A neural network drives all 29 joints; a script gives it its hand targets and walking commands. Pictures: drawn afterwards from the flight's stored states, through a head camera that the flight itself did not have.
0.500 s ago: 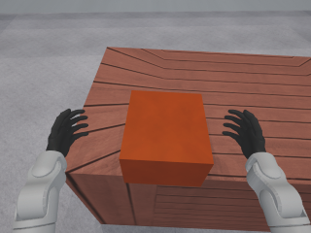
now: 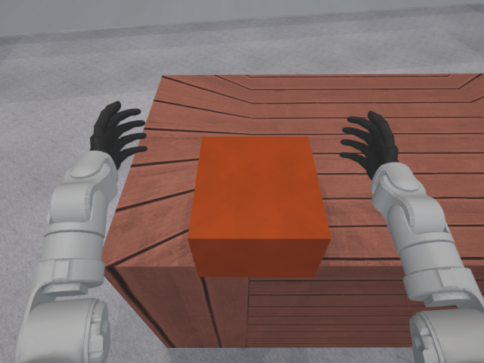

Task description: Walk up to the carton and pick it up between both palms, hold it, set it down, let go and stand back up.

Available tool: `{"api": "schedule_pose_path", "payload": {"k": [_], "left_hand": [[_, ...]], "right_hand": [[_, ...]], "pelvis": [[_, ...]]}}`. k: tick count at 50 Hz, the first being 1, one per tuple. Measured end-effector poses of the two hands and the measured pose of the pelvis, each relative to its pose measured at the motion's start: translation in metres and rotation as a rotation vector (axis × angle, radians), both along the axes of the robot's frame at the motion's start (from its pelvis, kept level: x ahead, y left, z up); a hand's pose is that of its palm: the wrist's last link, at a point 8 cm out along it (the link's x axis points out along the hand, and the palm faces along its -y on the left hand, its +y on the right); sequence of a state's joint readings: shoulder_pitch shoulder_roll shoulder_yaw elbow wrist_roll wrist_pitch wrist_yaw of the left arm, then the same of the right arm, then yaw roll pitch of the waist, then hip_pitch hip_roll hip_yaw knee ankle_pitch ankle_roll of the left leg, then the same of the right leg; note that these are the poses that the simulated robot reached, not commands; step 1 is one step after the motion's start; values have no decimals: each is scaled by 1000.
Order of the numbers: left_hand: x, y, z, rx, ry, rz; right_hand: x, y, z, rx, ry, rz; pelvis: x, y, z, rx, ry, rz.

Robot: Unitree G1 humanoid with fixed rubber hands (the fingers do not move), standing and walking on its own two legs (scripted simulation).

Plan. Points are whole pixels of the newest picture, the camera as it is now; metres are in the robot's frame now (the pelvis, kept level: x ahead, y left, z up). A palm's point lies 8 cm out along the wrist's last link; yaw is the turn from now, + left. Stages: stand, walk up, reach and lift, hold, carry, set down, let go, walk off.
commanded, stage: reach and lift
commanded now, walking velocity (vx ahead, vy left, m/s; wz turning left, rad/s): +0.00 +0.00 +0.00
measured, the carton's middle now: (255, 203) +0.41 -0.02 +0.00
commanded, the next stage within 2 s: none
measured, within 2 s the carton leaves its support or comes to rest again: neither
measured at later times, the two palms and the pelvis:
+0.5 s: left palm (129, 193) +0.40 +0.21 +0.07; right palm (347, 193) +0.39 -0.19 +0.06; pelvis +0.01 -0.01 +0.00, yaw +2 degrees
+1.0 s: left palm (143, 204) +0.40 +0.19 +0.04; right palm (341, 197) +0.39 -0.18 +0.04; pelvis -0.02 +0.00 -0.02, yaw +2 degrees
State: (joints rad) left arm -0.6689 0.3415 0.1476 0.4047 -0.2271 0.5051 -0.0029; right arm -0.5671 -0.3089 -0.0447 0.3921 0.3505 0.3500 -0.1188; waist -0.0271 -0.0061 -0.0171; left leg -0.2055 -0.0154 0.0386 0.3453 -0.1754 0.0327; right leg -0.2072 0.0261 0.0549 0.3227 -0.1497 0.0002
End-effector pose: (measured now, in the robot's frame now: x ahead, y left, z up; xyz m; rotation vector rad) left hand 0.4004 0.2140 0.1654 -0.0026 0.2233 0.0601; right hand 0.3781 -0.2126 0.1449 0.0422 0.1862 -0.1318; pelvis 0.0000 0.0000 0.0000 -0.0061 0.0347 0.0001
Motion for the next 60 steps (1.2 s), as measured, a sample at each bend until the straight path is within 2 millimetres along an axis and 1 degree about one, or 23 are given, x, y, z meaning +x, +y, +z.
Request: {"api": "schedule_pose_path", "payload": {"k": [6,10,13,16,19,23,26,28,33,36,42,45,48,53,56,60], "left_hand": [[16,1,0,6,19,18],[22,3,-1,27,14,22],[22,4,-15,34,35,21],[17,3,-39,34,72,15],[9,-1,-62,35,67,7],[0,-6,-88,36,58,14],[-2,-7,-99,38,50,27],[0,-9,-100,42,25,34],[12,-14,-97,50,-27,37],[15,-18,-101,46,-26,24],[5,-27,-126,31,16,-1],[-1,-28,-132,28,6,5],[-4,-25,-131,32,-19,18],[-2,-24,-119,38,-61,23],[1,-33,-113,35,-74,0],[4,-57,-113,20,-75,-51]], "right_hand": [[25,8,9,-2,37,13],[36,14,7,3,54,22],[37,18,-10,-9,92,21],[30,20,-35,-21,129,13],[19,24,-57,-18,115,7],[9,27,-79,-18,95,-5],[8,27,-90,-19,98,-12],[11,28,-91,-15,87,-17],[22,31,-87,-13,54,-10],[24,31,-89,-22,63,-5],[16,32,-102,-32,88,-3],[14,32,-104,-22,73,-9],[13,32,-104,-18,65,-12],[13,34,-104,-8,70,-24],[12,38,-103,-1,69,-28],[10,47,-101,5,63,-20]], "pelvis": [[-1,-5,-1,-3,23,12],[1,-7,0,-7,32,23],[5,-9,0,-9,33,33],[8,-9,0,-10,30,40],[10,-9,-1,-10,30,40],[8,-8,-3,-12,42,38],[4,-7,-5,-14,68,39],[1,-6,-7,-16,96,40],[-4,-6,-12,-22,172,37],[-5,-6,-15,-24,199,33],[-6,-6,-20,-27,216,27],[-9,-6,-22,-30,221,28],[-12,-5,-24,-32,226,31],[-19,-4,-26,-34,238,37],[-22,-3,-28,-33,245,39],[-25,-2,-30,-31,248,37]]}}
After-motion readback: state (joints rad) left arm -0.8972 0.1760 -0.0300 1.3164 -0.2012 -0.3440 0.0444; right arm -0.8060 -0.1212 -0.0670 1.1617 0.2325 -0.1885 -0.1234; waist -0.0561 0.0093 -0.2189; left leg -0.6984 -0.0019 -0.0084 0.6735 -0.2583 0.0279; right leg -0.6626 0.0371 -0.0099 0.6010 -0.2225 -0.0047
